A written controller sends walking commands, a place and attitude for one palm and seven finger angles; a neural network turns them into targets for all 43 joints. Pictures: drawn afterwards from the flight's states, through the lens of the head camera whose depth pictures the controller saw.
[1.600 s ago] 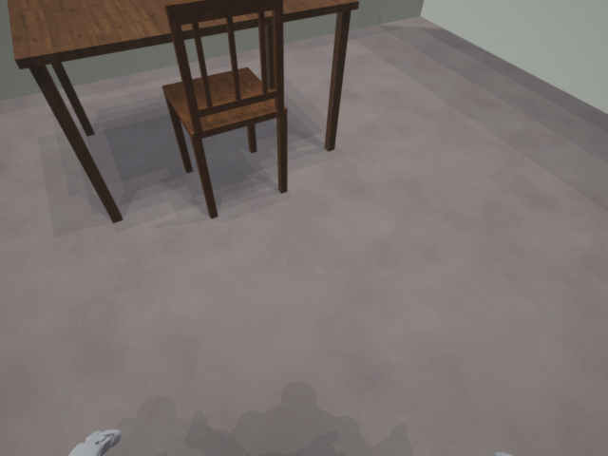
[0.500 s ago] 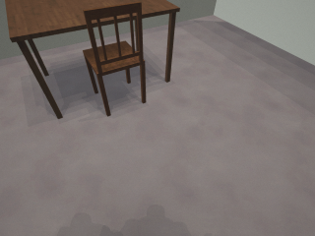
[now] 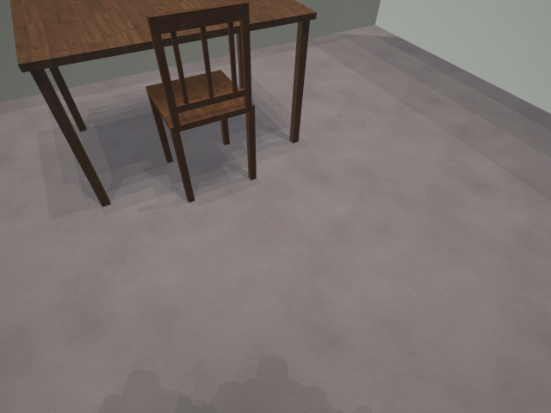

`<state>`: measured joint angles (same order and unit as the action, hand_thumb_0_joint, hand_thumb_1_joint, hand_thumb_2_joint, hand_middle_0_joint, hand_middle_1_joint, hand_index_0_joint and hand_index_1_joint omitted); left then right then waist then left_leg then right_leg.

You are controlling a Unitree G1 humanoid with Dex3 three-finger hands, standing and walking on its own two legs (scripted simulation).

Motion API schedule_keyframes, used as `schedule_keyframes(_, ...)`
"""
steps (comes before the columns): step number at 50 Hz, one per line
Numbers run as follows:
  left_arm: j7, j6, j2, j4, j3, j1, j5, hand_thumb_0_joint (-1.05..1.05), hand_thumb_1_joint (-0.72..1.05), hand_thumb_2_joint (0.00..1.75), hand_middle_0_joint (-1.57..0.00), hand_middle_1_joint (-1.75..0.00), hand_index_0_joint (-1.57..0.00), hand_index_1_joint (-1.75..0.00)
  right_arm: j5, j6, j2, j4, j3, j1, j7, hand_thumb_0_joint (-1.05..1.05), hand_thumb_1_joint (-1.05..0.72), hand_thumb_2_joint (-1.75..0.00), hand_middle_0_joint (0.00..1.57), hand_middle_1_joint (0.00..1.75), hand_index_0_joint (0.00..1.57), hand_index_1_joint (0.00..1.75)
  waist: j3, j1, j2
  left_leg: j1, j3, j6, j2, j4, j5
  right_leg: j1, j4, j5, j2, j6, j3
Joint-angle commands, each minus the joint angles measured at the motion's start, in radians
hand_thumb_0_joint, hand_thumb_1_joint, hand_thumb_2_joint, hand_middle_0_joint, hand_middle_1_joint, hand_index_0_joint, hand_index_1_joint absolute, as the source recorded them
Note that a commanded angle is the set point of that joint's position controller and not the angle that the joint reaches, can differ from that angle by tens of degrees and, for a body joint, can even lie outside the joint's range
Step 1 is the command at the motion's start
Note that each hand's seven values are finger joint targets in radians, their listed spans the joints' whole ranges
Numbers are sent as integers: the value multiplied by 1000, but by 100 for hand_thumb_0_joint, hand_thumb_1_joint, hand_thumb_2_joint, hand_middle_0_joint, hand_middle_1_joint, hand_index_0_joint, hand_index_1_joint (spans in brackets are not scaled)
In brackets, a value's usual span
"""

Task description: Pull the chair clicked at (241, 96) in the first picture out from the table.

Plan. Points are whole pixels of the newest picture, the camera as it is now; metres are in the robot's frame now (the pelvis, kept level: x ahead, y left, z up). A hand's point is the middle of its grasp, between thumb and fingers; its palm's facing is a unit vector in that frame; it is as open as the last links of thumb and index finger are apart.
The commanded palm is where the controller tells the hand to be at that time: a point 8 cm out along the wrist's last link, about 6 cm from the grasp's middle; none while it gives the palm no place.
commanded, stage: look at it before walking up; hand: left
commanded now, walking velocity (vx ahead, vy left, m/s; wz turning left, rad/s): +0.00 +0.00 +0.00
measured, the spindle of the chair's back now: (207, 64) +1.29 +0.33 -0.11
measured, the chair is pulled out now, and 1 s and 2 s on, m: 0.00 0.00 0.00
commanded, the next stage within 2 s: walk to a spot facing it in 0.04 s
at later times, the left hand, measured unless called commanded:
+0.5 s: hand out of the picture +0.06 +0.18 -0.19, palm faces -0.09 -0.97 -0.21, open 7.4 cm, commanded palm none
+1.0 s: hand (183, 352) +0.27 +0.20 -0.21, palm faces -0.19 -0.97 -0.17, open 7.4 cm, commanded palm none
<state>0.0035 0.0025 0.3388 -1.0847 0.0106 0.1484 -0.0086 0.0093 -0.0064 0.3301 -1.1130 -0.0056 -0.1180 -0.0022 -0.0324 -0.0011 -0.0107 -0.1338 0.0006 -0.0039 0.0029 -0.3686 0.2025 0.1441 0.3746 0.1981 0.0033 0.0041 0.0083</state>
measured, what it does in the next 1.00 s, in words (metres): walks ahead, turning right: left foot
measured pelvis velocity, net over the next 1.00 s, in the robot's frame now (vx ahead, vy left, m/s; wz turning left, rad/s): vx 0.26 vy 0.01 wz -0.29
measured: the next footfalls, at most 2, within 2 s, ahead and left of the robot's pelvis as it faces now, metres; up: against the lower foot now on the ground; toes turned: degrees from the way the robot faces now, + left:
left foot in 0.88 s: +0.37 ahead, +0.07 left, +0.00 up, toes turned -7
right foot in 1.48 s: +0.54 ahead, -0.22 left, +0.00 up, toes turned -35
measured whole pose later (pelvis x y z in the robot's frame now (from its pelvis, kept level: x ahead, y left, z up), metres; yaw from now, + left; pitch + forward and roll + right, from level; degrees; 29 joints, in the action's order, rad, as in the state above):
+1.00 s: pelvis +0.26 +0.01 -0.02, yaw -17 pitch -2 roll -1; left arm -0.01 0.02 0.20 -1.10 -0.07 0.38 -0.02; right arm 0.03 -0.07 0.13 -0.97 0.03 -0.14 0.00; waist -0.06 -0.04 -0.06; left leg -0.34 -0.18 0.06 0.04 -0.64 0.28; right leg 0.33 1.23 0.40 0.00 -0.04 0.03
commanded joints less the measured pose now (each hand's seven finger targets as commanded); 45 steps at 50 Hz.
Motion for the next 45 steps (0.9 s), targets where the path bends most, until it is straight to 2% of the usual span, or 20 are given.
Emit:
schedule_keyframes(1, -17, 24, 199, 59, -40, -33, -3, 0, 90, 90, -20, -30, -20, -30, -3, -26, 205, 60, 37, 43, -10, 0, -90, -90, 20, 30, 20, 30, 62, -1, 13, 17, 96, 34, 118, 56, -142, 1, -59, -124, 116, -31, 98)
schedule_keyframes(7, -17, 24, 200, 60, -41, -37, -3, 0, 90, 90, -20, -30, -20, -30, -3, -27, 206, 61, 36, 41, -10, 0, -90, -90, 20, 30, 20, 30, 61, -1, 14, 14, 100, 33, 117, 61, -154, -11, -60, -133, 116, -30, 93)
schedule_keyframes(9, -20, 3, 76, 29, -17, 34, -2, 0, 90, 90, -20, -30, -20, -30, 6, -10, 83, 34, 10, -23, -7, 0, -90, -90, 20, 30, 20, 30, 72, 0, 8, 30, 63, 14, 112, 41, -13, 13, -54, 24, 102, -18, 96)
schedule_keyframes(12, -1, -17, 86, 46, -31, 59, -12, 0, 90, 90, -20, -30, -20, -30, 14, 5, 99, 40, 26, -61, -3, 0, -90, -90, 20, 30, 20, 30, -35, 1, 18, -50, 65, 28, 117, 51, 331, 127, -42, 311, 66, -36, 120)
schedule_keyframes(15, 12, -18, 83, 75, -47, 101, -15, 0, 90, 90, -20, -30, -20, -30, 15, 5, 121, 66, 46, -82, -3, 0, -90, -90, 20, 30, 20, 30, -111, -4, 32, -98, 86, 53, 144, 36, 463, 219, 14, 389, 33, -56, 136)
schedule_keyframes(20, 25, 11, -7, 120, -57, 125, -12, 0, 90, 90, -20, -30, -20, -30, 8, -25, 141, 80, 78, -174, -10, 0, -90, -90, 20, 30, 20, 30, -71, 14, 170, 36, 203, 150, 313, 89, 339, 327, 299, 220, -27, -36, -26)
schedule_keyframes(21, 26, 16, -17, 128, -60, 120, -13, 0, 90, 90, -20, -30, -20, -30, 7, -29, 129, 83, 81, -181, -10, 0, -90, -90, 20, 30, 20, 30, -72, 17, 174, 26, 186, 159, 323, 76, 280, 313, 301, 240, -10, -29, -38)
schedule_keyframes(23, 26, 27, -31, 96, -69, 229, -16, 0, 90, 90, -20, -30, -20, -30, 9, -31, 95, 92, 75, -140, -9, 0, -90, -90, 20, 30, 20, 30, -62, -45, 111, -96, 48, 105, 255, -115, 147, 114, 159, 157, -6, -44, -35)
schedule_keyframes(24, 17, 39, 13, 59, -82, 335, -20, 0, 90, 90, -20, -30, -20, -30, 6, -34, 40, 113, 65, -112, -7, 0, -90, -90, 20, 30, 20, 30, -33, -89, -68, -282, -76, 40, 149, -373, 116, -85, 28, 123, 93, -99, 171)
schedule_keyframes(25, -1, 51, 115, 10, -104, 482, -18, 0, 90, 90, -20, -30, -20, -30, 4, -44, -31, 169, 47, -27, 2, 0, -90, -90, 20, 30, 20, 30, -39, -134, -367, -577, -185, -13, 26, -658, 344, -256, -119, -37, 314, -198, 549)
schedule_keyframes(26, -17, 56, 94, -14, -96, 550, -4, 0, 90, 90, -20, -30, -20, -30, 11, -55, 3, 197, 49, 56, 0, 0, -90, -90, 20, 30, 20, 30, -52, -160, -251, -632, -65, -5, 54, -751, 369, -270, -105, -256, 343, -242, 611)
schedule_keyframes(27, -24, 62, 64, -19, -90, 531, -10, 0, 90, 90, -20, -30, -20, -30, 11, -60, -10, 196, 54, 57, -1, 0, -90, -90, 20, 30, 20, 30, -72, -136, -218, -674, -44, -4, 79, -801, 316, -297, -70, -425, 326, -260, 543)
schedule_keyframes(28, -28, 61, 33, -12, -85, 511, -12, 0, 90, 90, -20, -30, -20, -30, 11, -61, -21, 189, 54, 58, -1, 0, -90, -90, 20, 30, 20, 30, -61, -121, -99, -680, -35, -8, 97, -817, 281, -303, -49, -448, 315, -267, 490)
schedule_keyframes(30, -33, 66, 2, 6, -77, 455, -16, 0, 90, 90, -20, -30, -20, -30, 12, -55, -49, 173, 56, 47, 9, 0, -90, -90, 20, 30, 20, 30, -61, -81, -21, -645, -46, -15, 113, -779, 229, -244, -65, -367, 275, -243, 400)
schedule_keyframes(33, -35, 76, -20, 12, -71, 396, -19, 0, 90, 90, -20, -30, -20, -30, 8, -36, -81, 182, 59, 27, 21, 0, -90, -90, 20, 30, 20, 30, -68, -30, -66, -576, -68, -35, 107, -684, 128, -132, -127, -323, 231, -217, 298)
schedule_keyframes(39, -37, 76, -20, 1, -77, 353, -16, 0, 90, 90, -20, -30, -20, -30, -6, -46, -108, 211, 58, 52, 35, 0, -90, -90, 20, 30, 20, 30, -96, -7, -140, -303, -117, -5, 60, -377, -9, 11, -139, -364, 161, -147, 189)
schedule_keyframes(42, -35, 77, -9, 7, -91, 318, -10, 0, 90, 90, -20, -30, -20, -30, 4, -59, -58, 138, 77, -191, 12, 0, -90, -90, 20, 30, 20, 30, 28, 96, -87, 24, -123, 21, 14, -228, -79, 36, 142, -505, 113, -114, 130)
schedule_keyframes(43, -31, 77, -40, 9, -91, 338, -6, 0, 90, 90, -20, -30, -20, -30, 11, -62, 0, 97, 92, -329, -2, 0, -90, -90, 20, 30, 20, 30, 127, 142, 6, 223, -42, 34, 86, -201, -68, 113, 357, -389, 77, -97, 117)
schedule_keyframes(44, -18, 68, -102, 20, -89, 417, 8, 0, 90, 90, -20, -30, -20, -30, 29, -66, 106, 82, 117, -420, -9, 0, -90, -90, 20, 30, 20, 30, 247, 135, 286, 402, 324, 115, 362, -95, -14, 305, 694, 132, -57, -55, 2)
schedule_keyframes(45, -18, 70, -127, 46, -76, 404, 3, 0, 90, 90, -20, -30, -20, -30, 15, -56, 140, 91, 117, -428, -11, 0, -90, -90, 20, 30, 20, 30, 244, 109, 335, 339, 550, 165, 483, 81, 92, 397, 913, 367, -69, -58, 56)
